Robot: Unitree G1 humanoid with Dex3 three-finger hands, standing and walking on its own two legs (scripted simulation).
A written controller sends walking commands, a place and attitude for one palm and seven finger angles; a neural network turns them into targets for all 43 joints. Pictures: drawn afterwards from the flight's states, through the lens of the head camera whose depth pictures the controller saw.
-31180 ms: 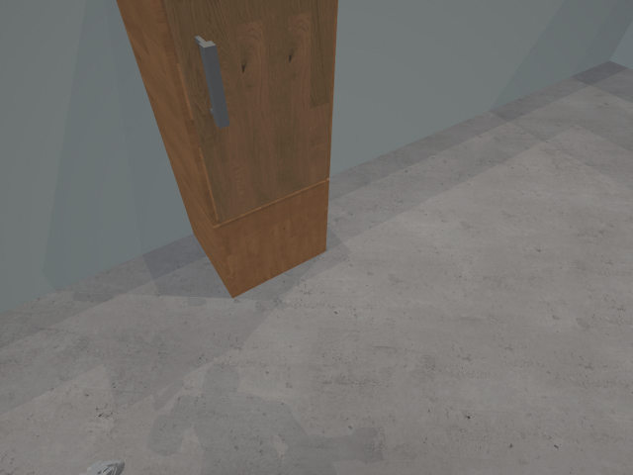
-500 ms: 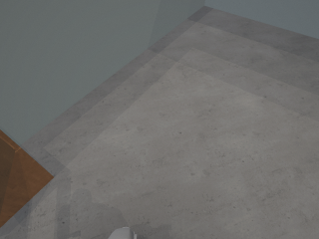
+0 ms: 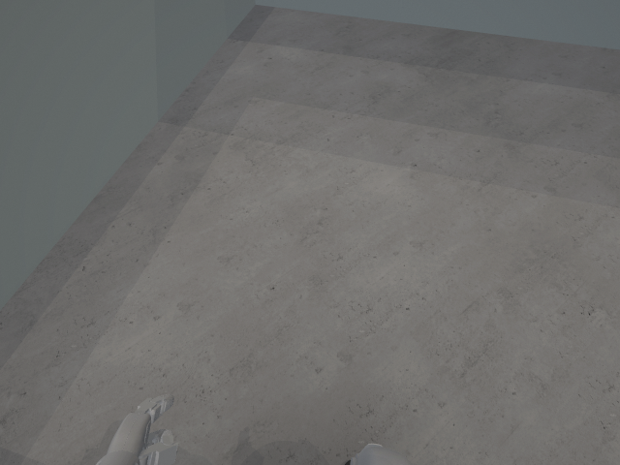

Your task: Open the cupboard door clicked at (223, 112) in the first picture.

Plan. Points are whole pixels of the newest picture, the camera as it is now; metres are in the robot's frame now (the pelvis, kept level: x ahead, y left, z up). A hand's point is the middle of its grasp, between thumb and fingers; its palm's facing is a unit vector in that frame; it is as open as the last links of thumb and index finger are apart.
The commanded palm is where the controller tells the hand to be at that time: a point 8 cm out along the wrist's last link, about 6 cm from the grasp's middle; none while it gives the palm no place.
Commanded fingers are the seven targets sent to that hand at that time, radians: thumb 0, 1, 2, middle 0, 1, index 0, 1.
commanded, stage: walk to a spot facing it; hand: left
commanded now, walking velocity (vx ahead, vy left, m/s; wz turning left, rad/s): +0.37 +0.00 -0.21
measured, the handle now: out of the picture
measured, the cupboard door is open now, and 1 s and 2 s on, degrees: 49 49 49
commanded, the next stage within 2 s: turn to face it in 0.78 s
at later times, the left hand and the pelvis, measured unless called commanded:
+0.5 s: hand (212, 349) +0.31 +0.17 -0.14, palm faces -0.09 -0.98 -0.17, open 7.4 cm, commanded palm none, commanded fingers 0.00 0.90 0.90 -0.20 -0.30 -0.20 -0.30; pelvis +0.23 -0.01 +0.02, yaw -7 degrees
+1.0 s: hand (250, 280) +0.45 +0.13 -0.17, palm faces -0.03 -0.99 -0.16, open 7.4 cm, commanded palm none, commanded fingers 0.00 0.90 0.90 -0.20 -0.30 -0.20 -0.30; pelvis +0.45 -0.05 +0.01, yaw -4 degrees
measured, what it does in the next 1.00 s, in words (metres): walks ahead: left foot, then right foot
